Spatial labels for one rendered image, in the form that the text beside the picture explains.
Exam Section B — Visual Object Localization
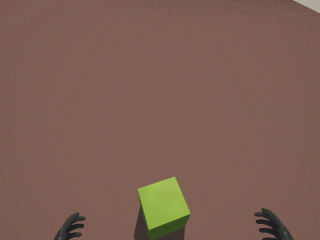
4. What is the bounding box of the robot left hand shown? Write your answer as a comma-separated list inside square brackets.
[54, 212, 86, 240]

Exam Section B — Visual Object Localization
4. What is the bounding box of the robot right hand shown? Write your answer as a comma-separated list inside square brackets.
[254, 208, 294, 240]

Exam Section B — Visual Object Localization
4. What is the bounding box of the carton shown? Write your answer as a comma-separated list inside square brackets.
[137, 177, 191, 240]

